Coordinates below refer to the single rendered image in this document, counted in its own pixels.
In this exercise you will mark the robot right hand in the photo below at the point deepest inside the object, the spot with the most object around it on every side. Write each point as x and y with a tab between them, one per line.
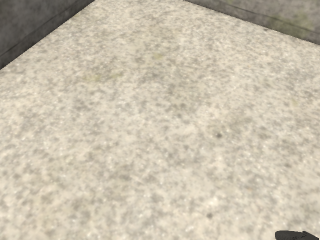
294	235

